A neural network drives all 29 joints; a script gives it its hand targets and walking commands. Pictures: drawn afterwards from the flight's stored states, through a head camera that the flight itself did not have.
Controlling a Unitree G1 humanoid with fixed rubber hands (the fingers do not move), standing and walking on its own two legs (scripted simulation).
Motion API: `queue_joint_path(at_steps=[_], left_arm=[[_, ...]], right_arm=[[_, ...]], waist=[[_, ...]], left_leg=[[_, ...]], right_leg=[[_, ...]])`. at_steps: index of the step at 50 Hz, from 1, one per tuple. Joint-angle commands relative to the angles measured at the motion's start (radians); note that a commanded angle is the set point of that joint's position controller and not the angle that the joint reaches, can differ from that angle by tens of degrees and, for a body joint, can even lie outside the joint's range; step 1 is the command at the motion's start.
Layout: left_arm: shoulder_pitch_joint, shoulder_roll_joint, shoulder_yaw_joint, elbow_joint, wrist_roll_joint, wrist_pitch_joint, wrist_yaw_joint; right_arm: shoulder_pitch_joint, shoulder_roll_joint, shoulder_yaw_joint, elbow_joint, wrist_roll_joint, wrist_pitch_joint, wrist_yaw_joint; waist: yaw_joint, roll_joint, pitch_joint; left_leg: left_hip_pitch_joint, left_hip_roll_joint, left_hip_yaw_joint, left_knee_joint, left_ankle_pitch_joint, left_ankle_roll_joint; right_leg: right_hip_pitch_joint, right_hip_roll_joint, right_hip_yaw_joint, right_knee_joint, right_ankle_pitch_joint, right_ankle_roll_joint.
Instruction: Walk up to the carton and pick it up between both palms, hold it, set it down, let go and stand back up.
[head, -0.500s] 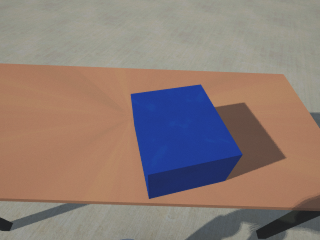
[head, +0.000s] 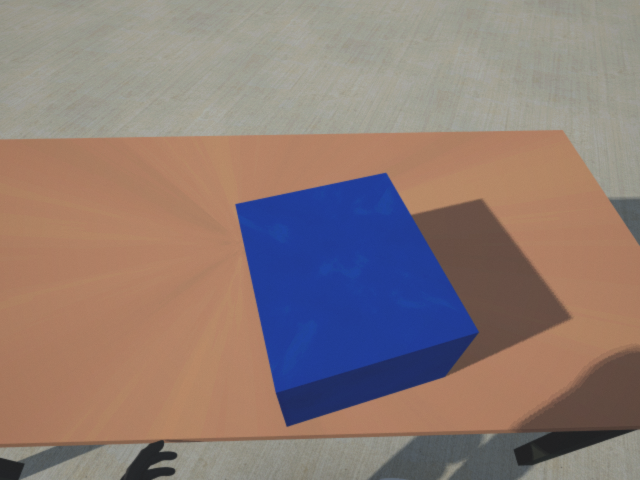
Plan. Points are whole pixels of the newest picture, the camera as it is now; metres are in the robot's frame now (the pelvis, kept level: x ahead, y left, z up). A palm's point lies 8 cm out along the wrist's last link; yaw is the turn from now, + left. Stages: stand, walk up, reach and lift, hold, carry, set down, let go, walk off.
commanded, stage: walk up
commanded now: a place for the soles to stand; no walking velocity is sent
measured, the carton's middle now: (340, 290) +0.38 -0.02 -0.04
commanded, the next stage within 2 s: none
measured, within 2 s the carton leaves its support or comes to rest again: neither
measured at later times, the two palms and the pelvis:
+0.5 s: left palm out of the picture +0.07 +0.24 -0.11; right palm out of the picture +0.03 -0.28 -0.10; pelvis -0.02 -0.01 +0.00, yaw -1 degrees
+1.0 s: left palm out of the picture +0.08 +0.25 -0.10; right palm out of the picture +0.05 -0.28 -0.10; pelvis -0.02 -0.01 +0.00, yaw -2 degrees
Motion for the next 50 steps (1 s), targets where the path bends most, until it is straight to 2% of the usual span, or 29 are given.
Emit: queue_joint_path(at_steps=[1,3,5,8,10,11,13,14,18,19,20,22,24,29,32,33,35,36,37,38,39,41,43,44,45,46,47,49,50], left_arm=[[0.012,0.167,0.043,-0.081,-0.005,-0.016,-0.008],[-0.004,0.179,0.047,-0.079,-0.007,-0.017,-0.014],[-0.027,0.189,0.050,-0.085,-0.013,-0.014,-0.017],[-0.031,0.191,0.052,-0.089,-0.009,-0.014,-0.020],[-0.039,0.196,0.057,-0.101,-0.013,-0.013,-0.023],[-0.032,0.194,0.057,-0.097,-0.018,-0.012,-0.024],[-0.034,0.191,0.059,-0.100,-0.013,-0.012,-0.025],[-0.036,0.192,0.062,-0.106,-0.007,-0.013,-0.026],[-0.006,0.193,0.061,-0.107,0.001,-0.025,-0.032],[0.006,0.188,0.062,-0.108,0.000,-0.027,-0.032],[0.004,0.180,0.062,-0.106,0.003,-0.025,-0.034],[0.024,0.174,0.062,-0.108,0.002,-0.023,-0.036],[0.036,0.176,0.059,-0.107,0.002,-0.024,-0.037],[0.065,0.183,0.066,-0.111,0.000,-0.031,-0.034],[0.061,0.192,0.066,-0.112,0.000,-0.033,-0.030],[0.068,0.189,0.068,-0.116,0.002,-0.034,-0.028],[0.077,0.194,0.064,-0.106,0.000,-0.033,-0.029],[0.079,0.193,0.062,-0.112,-0.002,-0.033,-0.028],[0.090,0.185,0.059,-0.106,0.000,-0.032,-0.029],[0.095,0.185,0.062,-0.107,0.006,-0.030,-0.029],[0.093,0.180,0.061,-0.110,0.007,-0.029,-0.028],[0.097,0.176,0.061,-0.111,0.010,-0.028,-0.031],[0.093,0.186,0.065,-0.113,0.002,-0.032,-0.031],[0.089,0.185,0.063,-0.111,0.000,-0.030,-0.032],[0.041,0.226,0.075,-0.132,0.011,-0.021,-0.036],[0.050,0.229,0.077,-0.140,0.018,-0.015,-0.038],[0.064,0.226,0.078,-0.141,0.021,-0.011,-0.040],[0.072,0.212,0.076,-0.154,0.021,-0.004,-0.043],[0.073,0.198,0.075,-0.159,0.020,0.000,-0.044]], right_arm=[[0.051,-0.171,-0.056,-0.088,-0.008,-0.033,-0.003],[0.043,-0.157,-0.059,-0.095,-0.008,-0.033,0.000],[0.044,-0.142,-0.061,-0.092,-0.004,-0.029,-0.002],[0.032,-0.152,-0.062,-0.099,-0.008,-0.028,0.001],[0.042,-0.135,-0.061,-0.097,-0.007,-0.029,0.003],[0.030,-0.143,-0.064,-0.097,-0.009,-0.031,0.003],[0.028,-0.145,-0.066,-0.097,-0.009,-0.035,0.002],[0.043,-0.153,-0.066,-0.099,-0.011,-0.040,0.002],[0.032,-0.170,-0.069,-0.098,-0.013,-0.053,0.003],[0.027,-0.173,-0.073,-0.094,-0.012,-0.051,0.003],[0.037,-0.180,-0.074,-0.094,-0.012,-0.051,0.002],[0.027,-0.187,-0.077,-0.092,-0.017,-0.046,0.002],[0.024,-0.194,-0.078,-0.096,-0.018,-0.045,0.002],[0.021,-0.184,-0.075,-0.081,-0.016,-0.043,0.004],[0.052,-0.164,-0.067,-0.082,-0.015,-0.044,0.005],[0.049,-0.160,-0.067,-0.081,-0.014,-0.044,0.005],[0.054,-0.156,-0.066,-0.080,-0.016,-0.047,0.004],[0.050,-0.171,-0.069,-0.084,-0.016,-0.049,0.003],[0.036,-0.188,-0.071,-0.082,-0.014,-0.050,0.002],[0.040,-0.197,-0.073,-0.084,-0.013,-0.050,0.002],[0.041,-0.198,-0.072,-0.080,-0.015,-0.049,0.001],[0.029,-0.201,-0.071,-0.087,-0.017,-0.046,0.001],[0.018,-0.186,-0.068,-0.086,-0.015,-0.039,0.000],[0.017,-0.184,-0.066,-0.089,-0.015,-0.037,-0.001],[0.017,-0.197,-0.081,-0.087,-0.016,-0.035,-0.012],[0.046,-0.214,-0.084,-0.083,-0.019,-0.037,-0.017],[0.051,-0.223,-0.088,-0.081,-0.018,-0.036,-0.020],[0.042,-0.242,-0.098,-0.081,-0.023,-0.030,-0.023],[0.030,-0.258,-0.102,-0.086,-0.024,-0.025,-0.024]], waist=[[0.029,-0.092,-0.129],[0.024,-0.062,-0.151],[0.018,-0.090,-0.108],[0.017,-0.085,-0.072],[0.009,-0.070,-0.072],[0.018,-0.051,-0.059],[0.018,-0.053,-0.035],[0.008,-0.063,-0.044],[0.027,-0.027,-0.117],[0.028,-0.032,-0.120],[0.025,-0.004,-0.135],[0.038,-0.015,-0.102],[0.035,-0.025,-0.070],[0.035,-0.007,-0.047],[0.016,-0.030,-0.059],[0.020,-0.037,-0.067],[0.017,-0.012,-0.084],[0.020,-0.023,-0.093],[0.031,0.003,-0.095],[0.031,0.021,-0.121],[0.032,-0.009,-0.122],[0.036,-0.006,-0.131],[0.034,-0.033,-0.120],[0.031,-0.023,-0.119],[0.020,-0.053,-0.049],[0.021,-0.066,-0.095],[0.020,-0.025,-0.120],[0.023,0.009,-0.120],[0.025,0.051,-0.117]], left_leg=[[0.017,0.094,-0.091,-0.087,0.290,0.054],[0.023,0.077,-0.075,-0.079,0.223,0.050],[0.028,0.060,-0.060,-0.079,0.143,0.045],[0.019,0.049,-0.041,-0.073,0.088,0.037],[0.019,0.036,-0.040,-0.077,0.010,0.032],[0.024,0.032,-0.035,-0.083,-0.001,0.031],[0.024,0.036,-0.050,-0.092,-0.009,0.029],[0.009,0.053,-0.067,-0.113,0.003,0.036],[0.006,0.082,-0.093,-0.138,0.085,0.049],[0.003,0.084,-0.100,-0.137,0.077,0.053],[0.000,0.090,-0.112,-0.154,0.050,0.056],[-0.042,0.109,-0.134,-0.184,-0.042,0.068],[-0.060,0.122,-0.147,-0.197,-0.042,0.071],[-0.075,0.101,-0.111,-0.180,-0.058,0.062],[-0.015,0.075,-0.070,-0.135,0.005,0.047],[-0.002,0.070,-0.069,-0.120,0.036,0.047],[0.021,0.090,-0.077,-0.138,0.069,0.052],[0.022,0.108,-0.103,-0.142,0.120,0.059],[0.007,0.125,-0.120,-0.151,0.140,0.068],[-0.008,0.139,-0.137,-0.166,0.143,0.076],[-0.031,0.151,-0.147,-0.180,0.136,0.086],[-0.038,0.148,-0.138,-0.173,0.131,0.085],[-0.014,0.112,-0.095,-0.135,0.098,0.066],[-0.003,0.105,-0.090,-0.130,0.091,0.061],[-0.012,0.116,-0.088,-0.095,0.239,0.068],[0.019,0.135,-0.105,-0.073,0.316,0.082],[0.027,0.145,-0.107,-0.070,0.335,0.091],[0.034,0.191,-0.154,-0.103,0.286,0.124],[0.011,0.225,-0.182,-0.133,0.275,0.147]], right_leg=[[0.071,-0.107,0.131,-0.074,0.355,-0.072],[0.070,-0.118,0.146,-0.084,0.324,-0.078],[0.006,-0.119,0.156,-0.125,0.219,-0.085],[-0.035,-0.119,0.169,-0.179,0.117,-0.085],[-0.062,-0.138,0.192,-0.217,-0.017,-0.094],[-0.085,-0.131,0.199,-0.234,-0.065,-0.091],[-0.116,-0.128,0.198,-0.256,-0.136,-0.082],[-0.092,-0.116,0.181,-0.237,-0.119,-0.074],[0.004,-0.088,0.154,-0.174,0.057,-0.055],[0.007,-0.086,0.158,-0.168,0.060,-0.053],[0.020,-0.080,0.147,-0.156,0.035,-0.052],[0.015,-0.066,0.145,-0.160,-0.048,-0.039],[-0.003,-0.054,0.134,-0.143,-0.020,-0.034],[-0.019,-0.064,0.168,-0.164,-0.043,-0.038],[-0.058,-0.091,0.191,-0.199,-0.034,-0.053],[-0.054,-0.094,0.198,-0.207,-0.001,-0.051],[-0.045,-0.090,0.170,-0.176,0.051,-0.052],[-0.031,-0.074,0.156,-0.143,0.116,-0.044],[-0.012,-0.063,0.142,-0.123,0.158,-0.038],[0.028,-0.054,0.135,-0.096,0.177,-0.034],[0.053,-0.048,0.125,-0.078,0.180,-0.029],[0.069,-0.054,0.133,-0.092,0.186,-0.032],[0.031,-0.065,0.161,-0.124,0.166,-0.043],[0.015,-0.071,0.169,-0.135,0.154,-0.048],[-0.022,-0.073,0.149,-0.082,0.310,-0.057],[-0.007,-0.069,0.139,-0.043,0.377,-0.058],[0.005,-0.064,0.132,-0.022,0.393,-0.060],[-0.018,-0.038,0.113,0.041,0.316,-0.045],[-0.019,-0.014,0.096,0.074,0.267,-0.030]])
